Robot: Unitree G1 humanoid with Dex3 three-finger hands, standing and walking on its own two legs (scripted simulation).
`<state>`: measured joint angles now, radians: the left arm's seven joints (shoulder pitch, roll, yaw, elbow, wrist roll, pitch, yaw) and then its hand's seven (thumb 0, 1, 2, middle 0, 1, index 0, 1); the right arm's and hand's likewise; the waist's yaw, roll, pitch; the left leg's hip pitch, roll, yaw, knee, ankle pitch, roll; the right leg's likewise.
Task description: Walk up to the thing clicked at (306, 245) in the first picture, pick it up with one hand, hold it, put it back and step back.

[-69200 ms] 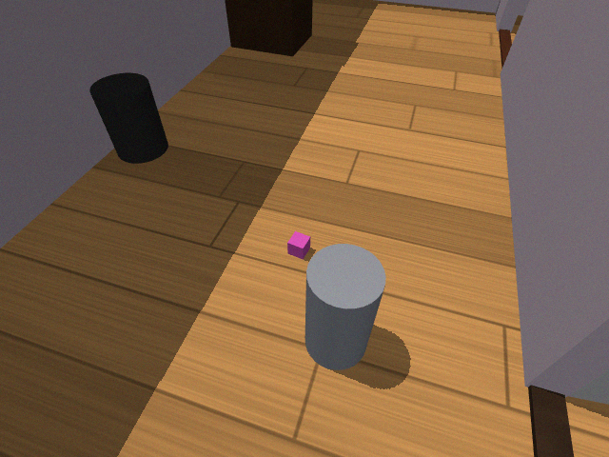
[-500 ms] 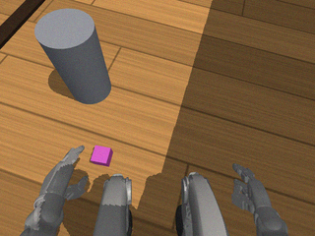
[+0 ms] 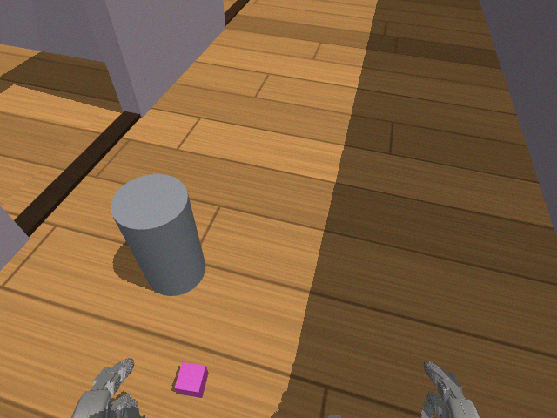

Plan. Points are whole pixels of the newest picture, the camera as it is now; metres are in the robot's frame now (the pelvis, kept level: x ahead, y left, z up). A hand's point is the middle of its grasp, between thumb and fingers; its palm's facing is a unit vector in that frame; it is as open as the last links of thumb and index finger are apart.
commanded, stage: home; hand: left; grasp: from above
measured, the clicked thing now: (192, 380) +0.38 +0.23 -0.66
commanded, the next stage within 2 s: none
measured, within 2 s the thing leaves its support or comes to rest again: neither
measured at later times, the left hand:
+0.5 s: hand out of the picture +0.18 +0.18 -0.03, palm faces +0.06 -0.98 -0.19, open 8.0 cm
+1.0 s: hand out of the picture +0.17 +0.18 -0.03, palm faces +0.04 -0.98 -0.19, open 7.6 cm
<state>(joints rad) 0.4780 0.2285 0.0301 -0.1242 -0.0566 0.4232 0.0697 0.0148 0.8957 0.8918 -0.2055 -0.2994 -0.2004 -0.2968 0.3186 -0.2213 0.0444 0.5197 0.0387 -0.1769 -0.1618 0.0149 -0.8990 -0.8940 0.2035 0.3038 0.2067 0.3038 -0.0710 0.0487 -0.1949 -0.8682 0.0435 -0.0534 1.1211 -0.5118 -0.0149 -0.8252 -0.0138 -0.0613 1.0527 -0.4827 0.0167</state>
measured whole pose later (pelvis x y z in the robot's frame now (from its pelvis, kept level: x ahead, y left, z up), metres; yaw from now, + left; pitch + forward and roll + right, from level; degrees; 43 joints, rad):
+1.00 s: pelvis +0.01 +0.00 +0.02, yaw +0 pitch +10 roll -3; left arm 0.50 0.23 0.03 -0.12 -0.05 0.44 0.02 0.01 0.88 0.88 -0.20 -0.30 -0.20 -0.29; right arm 0.29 -0.22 0.03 0.55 0.01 -0.24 -0.18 0.02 -0.90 -0.89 0.20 0.30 0.21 0.30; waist -0.04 0.04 -0.16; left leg -0.69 0.04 -0.05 1.01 -0.49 -0.01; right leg -0.65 -0.02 -0.06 0.94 -0.46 0.02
